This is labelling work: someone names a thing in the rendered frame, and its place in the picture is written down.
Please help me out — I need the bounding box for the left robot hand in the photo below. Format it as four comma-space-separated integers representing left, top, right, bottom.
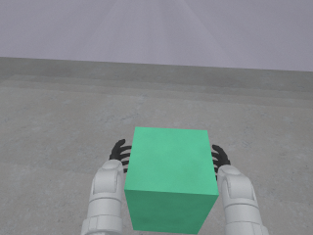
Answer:
109, 139, 132, 173

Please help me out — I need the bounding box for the right robot forearm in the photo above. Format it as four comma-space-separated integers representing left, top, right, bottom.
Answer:
217, 164, 269, 235

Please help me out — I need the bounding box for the left robot forearm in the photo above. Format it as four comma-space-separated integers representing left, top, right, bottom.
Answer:
80, 159, 125, 235

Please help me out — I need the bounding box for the right robot hand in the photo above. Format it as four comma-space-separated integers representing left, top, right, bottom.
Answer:
211, 144, 231, 181

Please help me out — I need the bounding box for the carton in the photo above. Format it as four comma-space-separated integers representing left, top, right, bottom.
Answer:
124, 126, 219, 235

